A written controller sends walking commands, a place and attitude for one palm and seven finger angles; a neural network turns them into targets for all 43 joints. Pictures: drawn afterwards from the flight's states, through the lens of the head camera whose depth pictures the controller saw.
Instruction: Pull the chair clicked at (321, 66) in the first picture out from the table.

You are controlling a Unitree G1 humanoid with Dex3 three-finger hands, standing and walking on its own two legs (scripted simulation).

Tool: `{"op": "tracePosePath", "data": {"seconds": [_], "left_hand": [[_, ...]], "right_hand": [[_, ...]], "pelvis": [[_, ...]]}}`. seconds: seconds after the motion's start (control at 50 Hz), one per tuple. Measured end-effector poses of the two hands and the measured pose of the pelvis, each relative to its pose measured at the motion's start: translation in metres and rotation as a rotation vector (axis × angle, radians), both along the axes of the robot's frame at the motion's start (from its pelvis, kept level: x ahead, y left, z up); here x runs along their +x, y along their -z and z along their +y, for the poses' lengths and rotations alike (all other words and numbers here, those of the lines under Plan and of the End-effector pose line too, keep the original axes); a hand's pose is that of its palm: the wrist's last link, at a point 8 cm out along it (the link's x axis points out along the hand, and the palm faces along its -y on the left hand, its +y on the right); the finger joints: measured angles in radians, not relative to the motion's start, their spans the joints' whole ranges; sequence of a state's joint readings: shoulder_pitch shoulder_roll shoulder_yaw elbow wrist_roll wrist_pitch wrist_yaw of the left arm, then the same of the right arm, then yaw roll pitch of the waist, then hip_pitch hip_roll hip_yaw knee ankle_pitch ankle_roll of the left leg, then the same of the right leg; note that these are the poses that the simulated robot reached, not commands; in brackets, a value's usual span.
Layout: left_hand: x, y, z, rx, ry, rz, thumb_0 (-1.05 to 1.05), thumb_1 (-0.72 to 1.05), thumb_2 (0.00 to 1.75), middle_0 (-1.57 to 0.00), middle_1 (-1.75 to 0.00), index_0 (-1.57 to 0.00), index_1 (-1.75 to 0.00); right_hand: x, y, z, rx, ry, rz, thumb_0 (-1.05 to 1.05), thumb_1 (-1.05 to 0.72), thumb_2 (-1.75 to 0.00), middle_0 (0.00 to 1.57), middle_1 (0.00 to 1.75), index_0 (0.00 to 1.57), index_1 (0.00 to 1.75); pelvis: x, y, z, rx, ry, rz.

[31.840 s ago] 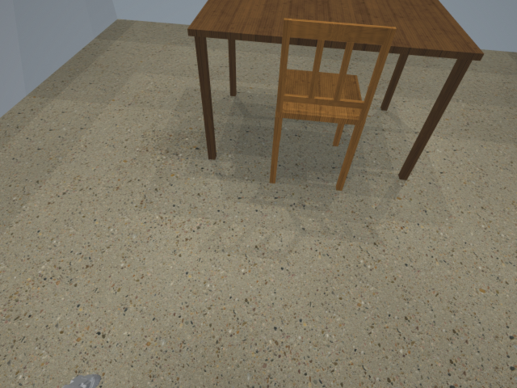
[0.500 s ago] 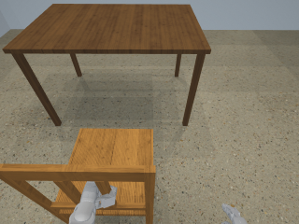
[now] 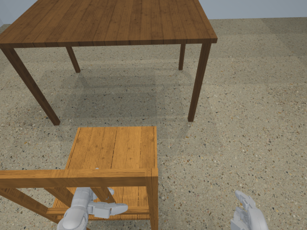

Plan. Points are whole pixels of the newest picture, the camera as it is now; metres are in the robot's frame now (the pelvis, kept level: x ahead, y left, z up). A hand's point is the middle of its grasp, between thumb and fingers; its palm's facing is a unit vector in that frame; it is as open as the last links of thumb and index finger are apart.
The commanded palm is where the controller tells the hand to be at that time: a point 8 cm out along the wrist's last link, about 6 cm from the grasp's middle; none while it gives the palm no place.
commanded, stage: open the thumb and straighten the fingers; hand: left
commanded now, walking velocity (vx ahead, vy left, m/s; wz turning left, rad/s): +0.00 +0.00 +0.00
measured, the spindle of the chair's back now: (69, 199) +0.23 +0.25 -0.08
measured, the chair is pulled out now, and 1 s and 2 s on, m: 0.66 0.66 0.66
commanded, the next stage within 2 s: draw the fingers out of the gap in 0.40 s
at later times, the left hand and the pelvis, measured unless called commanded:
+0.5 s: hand (106, 201) +0.22 +0.13 -0.05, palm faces -0.02 -0.99 -0.14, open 17.3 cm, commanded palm +0.19 +0.19 -0.03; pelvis +0.03 +0.00 -0.02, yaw +2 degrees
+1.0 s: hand out of the picture +0.14 +0.13 -0.05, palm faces +0.01 -0.99 -0.14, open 17.4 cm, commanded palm +0.11 +0.18 -0.03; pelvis +0.02 +0.01 -0.03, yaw +2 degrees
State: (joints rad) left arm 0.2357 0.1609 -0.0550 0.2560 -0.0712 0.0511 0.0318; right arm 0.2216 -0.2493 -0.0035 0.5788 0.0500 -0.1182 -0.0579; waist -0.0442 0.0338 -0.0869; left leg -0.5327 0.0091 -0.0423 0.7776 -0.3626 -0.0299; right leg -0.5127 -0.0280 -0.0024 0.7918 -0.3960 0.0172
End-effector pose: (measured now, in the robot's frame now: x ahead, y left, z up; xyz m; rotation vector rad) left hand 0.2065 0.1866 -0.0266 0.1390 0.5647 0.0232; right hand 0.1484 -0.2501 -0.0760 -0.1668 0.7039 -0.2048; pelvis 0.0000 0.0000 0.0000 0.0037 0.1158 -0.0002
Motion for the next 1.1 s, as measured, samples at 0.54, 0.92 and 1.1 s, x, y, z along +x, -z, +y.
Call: {"op": "tracePosePath", "data": {"seconds": [0.54,0.92,1.1], "left_hand": [[-0.008,0.005,0.000,0.006,-0.011,0.049,-0.01,-0.53,0.20,-0.02,-0.05,-0.02,-0.05],[-0.072,0.002,-0.004,0.004,-0.033,0.085,-0.01,-0.53,0.20,0.00,0.00,-0.01,0.00],[-0.093,0.001,-0.001,0.001,-0.048,0.098,-0.01,-0.53,0.20,0.00,0.00,-0.01,0.00]], "right_hand": [[0.037,0.013,0.015,-0.030,-0.039,-0.034,0.02,-0.90,-0.90,0.20,0.30,0.21,0.30],[0.051,0.010,0.029,-0.014,-0.040,-0.109,0.02,-0.90,-0.90,0.20,0.30,0.21,0.30],[0.054,0.008,0.033,-0.003,-0.031,-0.135,0.02,-0.90,-0.90,0.20,0.30,0.21,0.30]], "pelvis": [[0.027,0.022,0.002,-0.018,-0.032,0.080],[0.024,0.033,0.006,-0.029,-0.039,0.095],[0.021,0.036,0.006,-0.033,-0.038,0.094]]}}
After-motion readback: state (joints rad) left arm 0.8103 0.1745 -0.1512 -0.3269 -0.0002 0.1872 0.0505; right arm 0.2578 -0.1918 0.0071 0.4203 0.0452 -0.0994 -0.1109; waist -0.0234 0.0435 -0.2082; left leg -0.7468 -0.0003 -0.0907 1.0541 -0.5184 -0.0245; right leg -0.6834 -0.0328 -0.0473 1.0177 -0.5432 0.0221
